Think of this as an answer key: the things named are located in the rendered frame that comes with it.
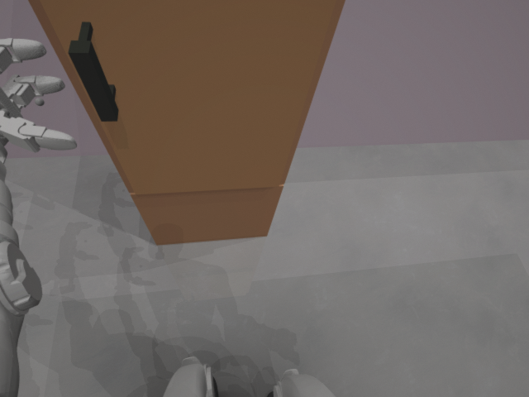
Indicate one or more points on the left robot forearm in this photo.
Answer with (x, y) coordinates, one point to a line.
(7, 232)

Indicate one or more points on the right robot shin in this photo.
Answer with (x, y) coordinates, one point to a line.
(290, 372)

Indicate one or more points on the handle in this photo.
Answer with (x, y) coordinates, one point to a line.
(90, 71)

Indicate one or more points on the left robot upper arm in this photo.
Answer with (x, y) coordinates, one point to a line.
(20, 290)

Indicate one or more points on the cupboard door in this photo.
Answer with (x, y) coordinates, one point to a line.
(209, 92)

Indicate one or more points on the left robot hand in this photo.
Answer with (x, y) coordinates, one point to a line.
(17, 92)

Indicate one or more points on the left robot thigh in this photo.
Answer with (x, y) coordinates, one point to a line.
(193, 380)

